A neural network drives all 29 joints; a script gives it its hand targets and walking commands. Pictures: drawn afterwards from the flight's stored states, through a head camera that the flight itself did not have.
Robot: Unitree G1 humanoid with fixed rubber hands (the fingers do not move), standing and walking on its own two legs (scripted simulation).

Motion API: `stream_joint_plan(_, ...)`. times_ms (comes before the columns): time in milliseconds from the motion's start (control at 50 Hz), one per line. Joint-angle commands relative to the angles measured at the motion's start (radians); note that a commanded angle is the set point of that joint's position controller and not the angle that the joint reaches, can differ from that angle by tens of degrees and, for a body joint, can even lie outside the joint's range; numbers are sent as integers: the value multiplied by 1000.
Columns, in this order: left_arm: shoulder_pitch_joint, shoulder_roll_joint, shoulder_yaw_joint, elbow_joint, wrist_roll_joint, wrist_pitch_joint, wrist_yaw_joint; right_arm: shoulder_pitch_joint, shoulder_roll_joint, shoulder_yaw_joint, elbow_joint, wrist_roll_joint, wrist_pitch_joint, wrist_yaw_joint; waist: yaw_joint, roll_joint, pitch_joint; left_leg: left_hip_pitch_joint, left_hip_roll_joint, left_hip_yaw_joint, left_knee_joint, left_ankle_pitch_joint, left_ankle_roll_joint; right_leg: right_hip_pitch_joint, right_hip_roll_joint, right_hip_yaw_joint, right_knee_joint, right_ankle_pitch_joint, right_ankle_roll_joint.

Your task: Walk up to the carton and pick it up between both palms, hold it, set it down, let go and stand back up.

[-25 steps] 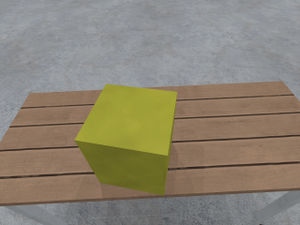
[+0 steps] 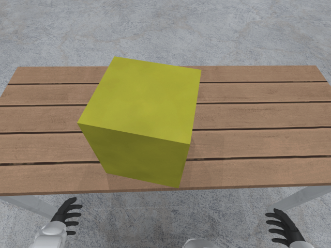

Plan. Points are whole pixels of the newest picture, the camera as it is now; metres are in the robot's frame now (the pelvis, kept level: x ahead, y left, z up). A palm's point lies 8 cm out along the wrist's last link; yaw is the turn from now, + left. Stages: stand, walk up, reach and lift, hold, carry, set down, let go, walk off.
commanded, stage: reach and lift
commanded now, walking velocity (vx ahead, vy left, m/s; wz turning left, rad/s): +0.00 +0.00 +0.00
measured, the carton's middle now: (148, 126) +0.41 +0.04 +0.03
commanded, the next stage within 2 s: none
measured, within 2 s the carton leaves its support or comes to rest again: neither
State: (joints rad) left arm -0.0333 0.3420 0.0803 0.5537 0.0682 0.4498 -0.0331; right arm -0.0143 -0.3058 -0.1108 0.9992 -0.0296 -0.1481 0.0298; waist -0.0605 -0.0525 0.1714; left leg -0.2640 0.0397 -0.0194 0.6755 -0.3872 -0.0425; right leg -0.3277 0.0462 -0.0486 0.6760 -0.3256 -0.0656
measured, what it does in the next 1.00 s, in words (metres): stands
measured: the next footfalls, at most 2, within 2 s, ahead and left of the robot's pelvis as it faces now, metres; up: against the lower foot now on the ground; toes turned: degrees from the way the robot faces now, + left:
none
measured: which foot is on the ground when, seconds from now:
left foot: down 0.00-1.00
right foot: down 0.00-1.00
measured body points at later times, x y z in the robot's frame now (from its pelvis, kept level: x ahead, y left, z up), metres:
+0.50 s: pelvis -0.04 +0.03 +0.00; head -0.06 +0.02 +0.45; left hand +0.16 +0.30 -0.05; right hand +0.10 -0.23 -0.08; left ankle -0.02 +0.15 -0.72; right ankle +0.02 -0.08 -0.72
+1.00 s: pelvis -0.01 +0.03 +0.02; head -0.02 +0.04 +0.47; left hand +0.17 +0.29 -0.03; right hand +0.15 -0.20 -0.02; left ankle -0.02 +0.15 -0.72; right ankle +0.02 -0.08 -0.72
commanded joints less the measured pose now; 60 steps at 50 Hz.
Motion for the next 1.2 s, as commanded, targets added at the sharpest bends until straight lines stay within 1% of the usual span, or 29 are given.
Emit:
stream_joint_plan(0,93,166,115,-158,61,69,-17,87,-225,-30,-129,57,-42,-33,20,-12,-481,85,-73,89,-22,397,6,357,-102,40,-41,925,89)
stream_joint_plan(40,91,176,169,-215,93,44,4,118,-243,-35,-167,55,-46,-47,36,79,-463,113,-65,98,-52,400,6,347,-90,49,-79,770,82)
stream_joint_plan(80,108,125,167,-221,92,30,17,90,-235,-27,-204,48,-28,-35,51,112,-360,145,-58,100,-128,373,4,321,-69,33,-150,625,71)
stream_joint_plan(100,67,120,161,-238,84,17,25,86,-207,-16,-218,38,-20,-31,44,110,-311,74,-49,114,-144,277,16,301,-73,63,-162,441,73)
stream_joint_plan(120,73,133,167,-246,78,4,33,97,-202,-12,-290,40,-10,-30,59,88,-304,71,-48,124,-161,260,17,286,-61,59,-172,392,78)
stream_joint_plan(220,7,107,77,-285,-5,-18,43,124,-103,-28,-412,5,61,-10,14,79,-112,-24,-15,142,-248,-28,41,213,-51,70,-219,-61,48)
stream_joint_plan(320,-38,108,54,-288,-33,-70,49,108,-116,-54,-555,-11,108,-13,5,201,-115,-384,64,130,-356,-229,112,485,23,25,-61,50,71)
stream_joint_plan(340,-9,107,64,-262,-32,-79,41,118,-99,-24,-585,1,113,-14,31,188,-102,-407,62,141,-357,-180,117,519,25,32,-58,88,78)
stream_joint_plan(360,6,97,51,-279,-48,-99,45,139,-120,-50,-589,-8,111,-13,18,205,-127,-427,83,124,-378,-203,120,548,45,9,-24,124,81)
stream_joint_plan(380,-27,105,62,-264,-59,-115,36,102,-96,-37,-638,-18,119,-19,18,138,-115,-480,69,126,-389,-260,139,583,49,29,-31,58,88)
stream_joint_plan(440,-56,129,77,-240,-81,-149,19,94,-67,-50,-680,-38,142,-49,3,74,-95,-526,53,140,-370,-263,157,608,39,63,-47,-32,101)
stream_joint_plan(500,-37,137,72,-198,-104,-161,-4,112,-30,-44,-774,-47,170,-66,16,-25,-59,-449,40,145,-368,-237,151,556,18,97,-128,-161,106)
stream_joint_plan(520,-7,118,75,-180,-99,-171,-2,123,-17,-31,-794,-30,183,-71,36,-15,-78,-410,37,150,-370,-200,142,551,18,98,-150,-134,108)
stream_joint_plan(560,8,106,67,-186,-99,-177,-6,166,-18,-31,-810,-32,203,-73,22,6,-49,-388,51,143,-401,-174,139,551,20,87,-169,-78,110)
stream_joint_plan(600,-5,135,92,-154,-88,-175,-19,170,15,-11,-834,-17,236,-84,34,-53,-10,-275,17,155,-368,-111,121,462,-9,112,-248,-124,106)
stream_joint_plan(620,-13,118,82,-184,-92,-185,-21,180,11,-1,-827,-19,240,-85,37,-26,-8,-239,24,144,-388,-106,120,441,-21,117,-265,-129,98)
stream_joint_plan(700,-21,162,102,-193,-139,-214,-33,191,99,26,-935,-11,254,-110,84,-99,-29,25,-31,174,-331,15,76,225,-95,160,-419,-264,93)
stream_joint_plan(720,-27,170,101,-190,-137,-202,-31,207,108,12,-882,-8,269,-109,83,-41,29,67,-40,162,-344,8,68,178,-101,161,-443,-287,83)
stream_joint_plan(760,-29,148,75,-244,-152,-205,-29,202,102,2,-884,20,278,-112,65,15,43,51,-26,142,-379,-3,71,197,-80,135,-431,-203,64)
stream_joint_plan(820,32,107,50,-288,-143,-237,-24,249,89,13,-871,50,252,-105,80,142,-5,-91,9,135,-445,-20,85,394,-32,65,-322,24,70)
stream_joint_plan(880,69,108,41,-299,-151,-303,-22,275,92,-4,-845,49,193,-109,62,133,-65,-104,28,123,-438,42,79,440,-37,67,-309,111,72)
stream_joint_plan(940,102,141,24,-426,-217,-398,-16,323,151,13,-879,66,110,-123,77,96,-147,27,-14,130,-378,208,38,360,-73,94,-347,158,71)
stream_joint_plan(980,163,136,27,-406,-226,-435,-18,366,177,25,-886,76,64,-127,85,83,-135,102,-24,112,-372,276,20,303,-77,92,-374,221,71)
stream_joint_plan(1000,197,151,17,-385,-250,-445,-28,385,179,19,-857,80,49,-139,65,77,-153,133,-28,102,-357,297,14,306,-75,92,-377,269,80)
stream_joint_plan(1060,242,157,5,-420,-246,-498,-42,414,174,21,-836,82,-8,-155,59,112,-166,148,-26,85,-343,366,2,333,-65,90,-374,310,64)
stream_joint_plan(1100,267,157,-4,-483,-254,-525,-43,422,181,42,-905,106,-54,-162,65,120,-217,174,-28,82,-330,446,-3,355,-54,81,-367,356,60)
stream_joint_plan(1120,277,159,-7,-477,-254,-538,-42,426,188,45,-874,107,-62,-161,70,157,-183,150,-24,79,-336,452,-11,363,-53,81,-360,344,54)
stream_joint_plan(1140,293,158,-5,-495,-265,-550,-47,438,193,52,-923,106,-82,-173,71,117,-208,162,-35,85,-317,478,-9,368,-48,85,-368,375,57)
stream_joint_plan(1180,350,146,-6,-489,-260,-574,-50,479,189,60,-922,112,-104,-177,64,127,-196,197,-34,65,-316,536,-17,357,-35,78,-373,408,52)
